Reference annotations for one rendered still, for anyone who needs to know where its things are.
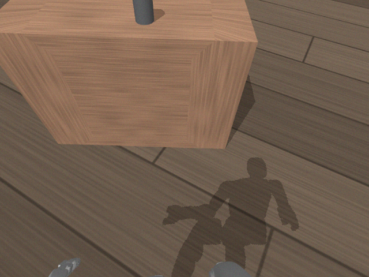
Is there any left robot hand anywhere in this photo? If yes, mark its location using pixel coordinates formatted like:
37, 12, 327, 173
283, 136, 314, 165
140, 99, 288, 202
49, 258, 81, 277

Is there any can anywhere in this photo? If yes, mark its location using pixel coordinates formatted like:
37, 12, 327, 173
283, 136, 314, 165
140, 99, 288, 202
133, 0, 154, 25

